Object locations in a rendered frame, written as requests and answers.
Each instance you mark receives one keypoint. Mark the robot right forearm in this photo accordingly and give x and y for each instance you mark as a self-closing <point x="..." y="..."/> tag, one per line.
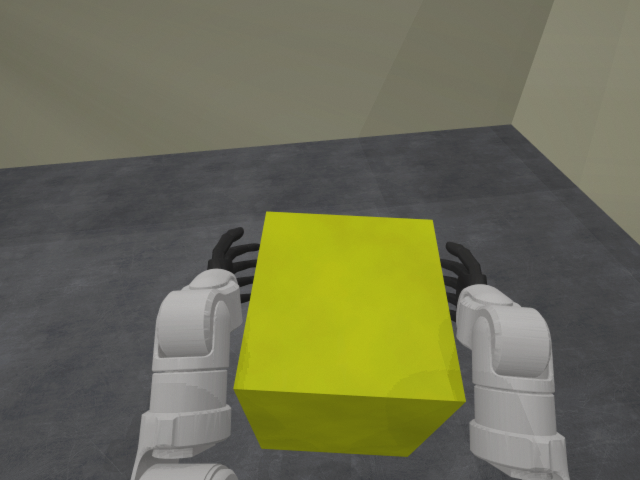
<point x="512" y="368"/>

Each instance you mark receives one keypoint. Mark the left robot hand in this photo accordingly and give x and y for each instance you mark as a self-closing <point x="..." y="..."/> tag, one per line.
<point x="223" y="255"/>

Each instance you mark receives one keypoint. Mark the carton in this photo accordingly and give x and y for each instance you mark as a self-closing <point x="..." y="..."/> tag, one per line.
<point x="348" y="344"/>

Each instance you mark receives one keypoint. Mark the right robot hand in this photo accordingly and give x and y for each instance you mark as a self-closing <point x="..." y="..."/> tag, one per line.
<point x="469" y="273"/>

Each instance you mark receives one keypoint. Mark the robot left forearm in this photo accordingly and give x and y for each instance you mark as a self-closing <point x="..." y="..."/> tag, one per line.
<point x="188" y="412"/>

